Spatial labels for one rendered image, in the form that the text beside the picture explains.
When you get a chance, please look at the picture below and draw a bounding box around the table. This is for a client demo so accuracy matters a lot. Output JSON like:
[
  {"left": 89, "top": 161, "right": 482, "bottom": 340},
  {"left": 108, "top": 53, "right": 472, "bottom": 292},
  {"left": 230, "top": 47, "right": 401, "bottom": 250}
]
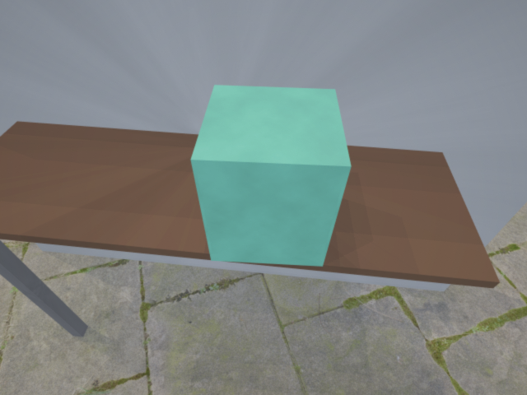
[{"left": 0, "top": 121, "right": 500, "bottom": 337}]

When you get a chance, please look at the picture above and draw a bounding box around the carton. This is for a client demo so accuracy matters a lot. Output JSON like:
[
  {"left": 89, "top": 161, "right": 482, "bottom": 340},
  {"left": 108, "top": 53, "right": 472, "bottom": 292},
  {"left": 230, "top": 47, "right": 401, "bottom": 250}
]
[{"left": 191, "top": 85, "right": 351, "bottom": 267}]

